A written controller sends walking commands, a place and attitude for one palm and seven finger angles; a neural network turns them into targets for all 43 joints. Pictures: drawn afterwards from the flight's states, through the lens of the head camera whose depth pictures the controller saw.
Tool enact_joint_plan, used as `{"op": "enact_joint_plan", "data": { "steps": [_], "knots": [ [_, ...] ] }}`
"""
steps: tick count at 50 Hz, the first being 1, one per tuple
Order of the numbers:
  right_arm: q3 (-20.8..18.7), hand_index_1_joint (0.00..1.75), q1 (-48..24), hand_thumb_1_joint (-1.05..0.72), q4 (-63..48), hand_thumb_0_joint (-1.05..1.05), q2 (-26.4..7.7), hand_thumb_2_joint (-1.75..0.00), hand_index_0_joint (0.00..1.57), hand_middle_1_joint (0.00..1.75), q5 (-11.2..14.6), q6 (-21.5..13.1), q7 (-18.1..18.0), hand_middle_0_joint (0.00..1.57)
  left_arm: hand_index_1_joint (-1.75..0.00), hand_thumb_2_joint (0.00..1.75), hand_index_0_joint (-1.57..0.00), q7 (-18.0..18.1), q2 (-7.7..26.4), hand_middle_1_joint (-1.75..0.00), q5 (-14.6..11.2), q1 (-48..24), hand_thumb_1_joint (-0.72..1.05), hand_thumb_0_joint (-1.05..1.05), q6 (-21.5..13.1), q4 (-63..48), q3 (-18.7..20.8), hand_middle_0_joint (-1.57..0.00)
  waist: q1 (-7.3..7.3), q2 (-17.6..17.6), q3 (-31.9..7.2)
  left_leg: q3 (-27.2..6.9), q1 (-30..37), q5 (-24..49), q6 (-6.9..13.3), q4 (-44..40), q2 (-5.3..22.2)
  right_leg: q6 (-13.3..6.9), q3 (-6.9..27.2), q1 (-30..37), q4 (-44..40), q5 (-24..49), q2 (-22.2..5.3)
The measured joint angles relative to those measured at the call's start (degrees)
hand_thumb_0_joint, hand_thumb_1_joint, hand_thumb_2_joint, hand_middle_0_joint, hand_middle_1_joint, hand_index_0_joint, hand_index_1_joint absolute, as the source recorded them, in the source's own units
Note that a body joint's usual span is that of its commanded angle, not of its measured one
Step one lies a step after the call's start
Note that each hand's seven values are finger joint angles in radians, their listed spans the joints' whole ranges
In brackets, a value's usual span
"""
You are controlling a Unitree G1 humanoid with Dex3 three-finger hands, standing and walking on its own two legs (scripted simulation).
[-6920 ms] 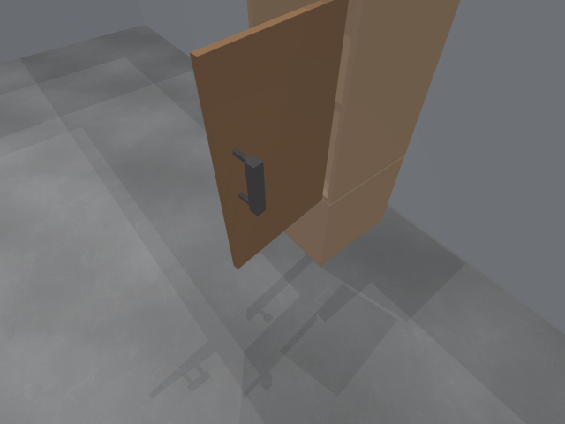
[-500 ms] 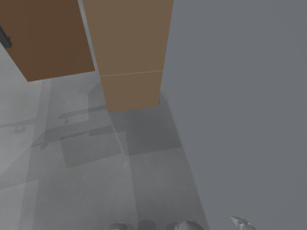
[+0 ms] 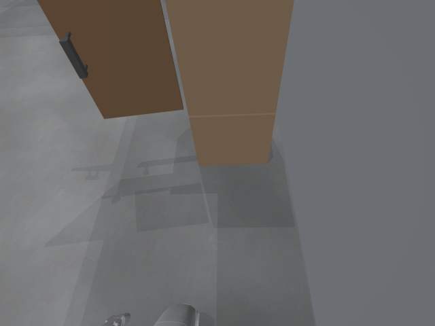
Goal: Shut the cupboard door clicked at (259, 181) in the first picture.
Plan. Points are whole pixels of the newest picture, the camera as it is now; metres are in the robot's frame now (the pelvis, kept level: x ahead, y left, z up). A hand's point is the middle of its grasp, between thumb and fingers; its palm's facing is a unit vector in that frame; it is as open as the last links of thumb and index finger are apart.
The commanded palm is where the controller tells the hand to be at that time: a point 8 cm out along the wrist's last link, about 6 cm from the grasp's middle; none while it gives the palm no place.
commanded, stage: turn to face it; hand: left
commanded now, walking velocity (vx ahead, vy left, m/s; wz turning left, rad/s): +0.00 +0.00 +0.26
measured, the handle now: (76, 55) +0.93 +0.52 -0.02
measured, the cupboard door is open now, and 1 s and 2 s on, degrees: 97 97 97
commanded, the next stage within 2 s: take the last steps up to it in 0.04 s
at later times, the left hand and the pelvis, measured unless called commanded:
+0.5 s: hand out of the picture +0.05 +0.24 -0.16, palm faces +0.18 -0.96 -0.21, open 7.4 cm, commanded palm none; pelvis +0.03 +0.04 +0.00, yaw +8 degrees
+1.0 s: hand out of the picture +0.10 +0.23 -0.16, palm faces +0.32 -0.93 -0.20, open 7.3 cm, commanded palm none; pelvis +0.18 +0.07 +0.01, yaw +15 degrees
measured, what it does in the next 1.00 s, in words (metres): walks ahead: left foot, then right foot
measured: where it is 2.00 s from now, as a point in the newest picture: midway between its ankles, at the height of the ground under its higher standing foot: (186, 252)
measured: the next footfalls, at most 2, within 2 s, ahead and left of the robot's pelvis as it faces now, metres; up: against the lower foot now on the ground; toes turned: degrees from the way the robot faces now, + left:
left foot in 0.24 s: +0.02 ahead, +0.13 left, +0.00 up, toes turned +9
right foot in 0.66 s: +0.18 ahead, -0.07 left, +0.00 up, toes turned +1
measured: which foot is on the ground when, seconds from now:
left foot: up 0.00-0.22, down 0.24-0.66, up 0.68-1.00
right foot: down 0.00-0.24, up 0.26-0.64, down 0.66-1.00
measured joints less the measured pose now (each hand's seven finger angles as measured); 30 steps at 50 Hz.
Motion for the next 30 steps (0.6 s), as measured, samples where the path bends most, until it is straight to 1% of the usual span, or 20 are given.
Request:
{"op": "enact_joint_plan", "data": {
  "steps": [2, 4, 8, 11, 12, 13, 14, 15, 16, 18, 20, 22, 24, 27, 30],
  "knots": [
    [0.23, 0.3, -0.3, -0.91, 0.34, 0.0, 0.25, -0.9, 0.19, 0.3, 0.06, -0.04, 0.0, 0.2, -0.3, 0.9, -0.2, 0.13, -0.29, -0.3, 0.03, 0.94, 0.91, 0.0, -0.29, 0.5, 0.13, -0.2, 0.43, -0.83, -0.08, 0.63, 1.35, -0.31, -0.3, -3.5, 0.7, -0.05, -1.2, 0.91, -1.12, 0.28, -0.48],
    [0.54, 0.3, -0.91, -0.91, 0.73, 0.0, 0.52, -0.9, 0.19, 0.3, 0.12, -0.05, -0.08, 0.2, -0.3, 0.9, -0.2, 0.23, 0.05, -0.3, 0.15, 1.84, 0.92, 0.0, -0.65, 0.91, 0.45, -0.2, 1.22, -1.53, -0.07, 1.09, 3.21, -1.13, -0.3, -8.38, 1.07, -0.02, -2.28, 1.4, -1.53, 0.26, -0.82],
    [1.29, 0.3, -2.89, -0.91, 0.98, 0.0, 1.24, -0.9, 0.19, 0.3, 0.35, -0.51, -0.3, 0.2, -0.3, 0.9, -0.2, 0.07, 1.37, -0.3, 0.5, 3.63, 0.92, 0.0, -0.74, 2.49, 0.93, -0.2, 2.86, -2.83, 0.2, 2.57, 7.66, -2.21, 0.47, -19.05, 1.02, 0.43, -4.02, 1.5, -0.48, -0.59, -1.44],
    [1.97, 0.3, -3.98, -0.91, 0.4, 0.0, 1.81, -0.9, 0.19, 0.3, 0.25, -1.59, -0.37, 0.2, -0.3, 0.9, -0.2, -0.11, 2.6, -0.3, 0.33, 5.14, 0.92, 0.0, -0.43, 4.37, 1.43, -0.2, 3.53, -3.59, -0.01, 4.09, 12.28, 2.14, 1.36, -29.38, 0.51, 1.35, -5.16, 0.93, 1.99, -2.09, -1.93],
    [2.21, 0.3, -3.98, -0.91, 0.03, 0.0, 1.87, -0.9, 0.19, 0.3, 0.1, -2.21, -0.28, 0.2, -0.3, 0.9, -0.2, -0.3, 3.02, -0.3, 0.13, 5.82, 0.92, 0.0, -0.19, 4.89, 1.64, -0.2, 3.57, -3.69, -0.46, 4.44, 13.99, 4.49, 2.34, -33.35, 0.44, 1.8, -5.51, 0.22, 3.77, -3.08, -2.14],
    [2.32, 0.3, -4.08, -0.91, -0.2, 0.0, 2.33, -0.9, 0.19, 0.3, -0.21, -2.83, -0.29, 0.2, -0.3, 0.9, -0.2, -0.57, 3.7, -0.3, -0.07, 5.99, 0.92, 0.0, 0.27, 5.54, 1.96, -0.2, 3.66, -4.69, -0.45, 4.62, 13.86, 5.45, 3.75, -33.36, -0.3, 2.2, -4.77, -0.97, 6.73, -4.51, -2.88],
    [2.54, 0.3, -3.98, -0.91, -0.54, 0.0, 2.72, -0.9, 0.19, 0.3, -0.45, -3.26, -0.31, 0.2, -0.3, 0.9, -0.2, -0.72, 4.25, -0.3, -0.05, 6.03, 0.92, 0.0, 0.98, 6.12, 2.16, -0.2, 3.97, -5.38, -0.44, 4.81, 13.59, 5.36, 4.88, -32.49, -0.77, 2.49, -2.98, -2.83, 11.28, -8.23, -2.9],
    [2.79, 0.3, -3.59, -0.91, -0.85, 0.0, 2.97, -0.9, 0.19, 0.3, -0.57, -3.68, -0.44, 0.2, -0.3, 0.9, -0.2, -0.82, 4.56, -0.3, 0.1, 5.94, 0.92, 0.0, 1.69, 6.7, 2.26, -0.2, 4.2, -5.51, -0.63, 4.88, 13.63, 5.1, 5.64, -32.23, -0.88, 2.6, -1.04, -5.14, 16.69, -11.23, -2.32],
    [2.98, 0.3, -2.94, -0.91, -1.11, 0.0, 3.15, -0.9, 0.19, 0.3, -0.59, -4.04, -0.7, 0.2, -0.3, 0.9, -0.2, -1.0, 4.7, -0.3, 0.2, 5.74, 0.92, 0.0, 2.17, 7.23, 2.33, -0.2, 4.25, -5.28, -0.92, 4.76, 13.97, 5.08, 6.1, -32.7, -0.87, 2.59, 0.57, -7.49, 21.87, -12.3, -1.65],
    [3.23, 0.3, -1.22, -0.91, -1.19, 0.0, 3.45, -0.9, 0.2, 0.3, -0.55, -4.66, -1.24, 0.2, -0.3, 0.9, -0.2, -1.56, 4.74, -0.3, 0.32, 5.14, 0.92, 0.0, 2.32, 7.78, 2.39, -0.2, 4.08, -4.59, -1.45, 4.22, 15.41, 5.94, 6.43, -35.18, -0.96, 2.51, 2.64, -11.45, 29.16, -10.57, -0.89],
    [3.48, 0.3, 0.69, -0.91, -0.61, 0.0, 3.72, -0.9, 0.2, 0.3, -0.45, -5.12, -1.5, 0.2, -0.3, 0.9, -0.19, -2.03, 4.58, -0.3, 0.42, 4.51, 0.92, 0.01, 1.84, 7.56, 2.36, -0.2, 4.01, -3.97, -1.86, 3.72, 17.31, 7.29, 6.46, -38.34, -1.18, 2.54, 3.69, -14.19, 31.96, -7.47, -0.95],
    [3.65, 0.3, 2.66, -0.9, 0.35, 0.0, 4.01, -0.9, 0.2, 0.3, -0.36, -5.4, -1.52, 0.2, -0.3, 0.9, -0.19, -2.29, 4.28, -0.3, 0.45, 3.88, 0.92, 0.01, 1.33, 7.05, 2.23, -0.2, 3.95, -3.44, -2.31, 3.4, 19.11, 8.23, 6.63, -41.04, -1.43, 2.72, 4.15, -15.82, 31.38, -4.93, -1.34],
    [3.68, 0.3, 4.51, -0.9, 1.42, 0.0, 4.27, -0.9, 0.2, 0.3, -0.33, -5.54, -1.47, 0.2, -0.3, 0.9, -0.19, -2.4, 3.84, -0.3, 0.45, 3.12, 0.92, 0.01, 1.01, 6.57, 2.06, -0.2, 3.74, -2.97, -2.64, 3.22, 20.64, 8.63, 6.67, -42.95, -1.68, 2.91, 4.18, -16.45, 28.39, -3.15, -1.79],
    [3.6, 0.3, 7.07, -0.9, 2.94, 0.0, 4.55, -0.9, 0.2, 0.3, -0.43, -5.6, -1.33, 0.21, -0.3, 0.9, -0.19, -2.56, 3.06, -0.3, 0.44, 1.62, 0.91, 0.0, 0.81, 6.02, 1.73, -0.2, 2.95, -2.32, -2.74, 3.07, 22.35, 8.19, 6.52, -44.18, -2.09, 3.06, 3.8, -15.61, 21.13, -2.19, -2.01],
    [3.37, 0.3, 9.29, -0.9, 4.46, 0.0, 4.6, -0.9, 0.2, 0.3, -0.57, -5.39, -1.18, 0.21, -0.3, 0.9, -0.19, -2.71, 2.24, -0.3, 0.43, 0.18, 0.91, 0.0, 0.48, 5.32, 1.52, -0.2, 2.08, -1.66, -2.66, 3.18, 23.27, 6.26, 6.06, -43.15, -2.31, 3.03, 2.97, -13.02, 13.51, -1.73, -1.31]
  ]
}}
